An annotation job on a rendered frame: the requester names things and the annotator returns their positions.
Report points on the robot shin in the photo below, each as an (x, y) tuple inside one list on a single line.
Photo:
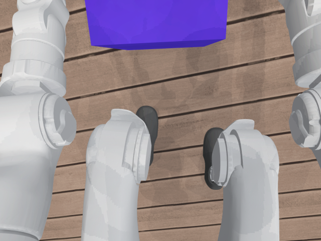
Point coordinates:
[(116, 114), (248, 124)]

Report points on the right robot forearm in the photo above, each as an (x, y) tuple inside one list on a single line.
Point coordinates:
[(303, 20)]

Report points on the left robot forearm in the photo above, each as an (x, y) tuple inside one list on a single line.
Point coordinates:
[(37, 49)]

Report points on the robot right upper arm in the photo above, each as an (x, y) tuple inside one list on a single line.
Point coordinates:
[(305, 121)]

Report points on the robot left shin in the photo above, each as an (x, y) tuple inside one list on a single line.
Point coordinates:
[(116, 114)]

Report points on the robot left upper arm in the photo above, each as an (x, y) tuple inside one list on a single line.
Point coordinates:
[(34, 128)]

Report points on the carton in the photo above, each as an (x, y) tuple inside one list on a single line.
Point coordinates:
[(156, 24)]

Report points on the robot right shin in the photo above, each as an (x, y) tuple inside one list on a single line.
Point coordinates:
[(248, 124)]

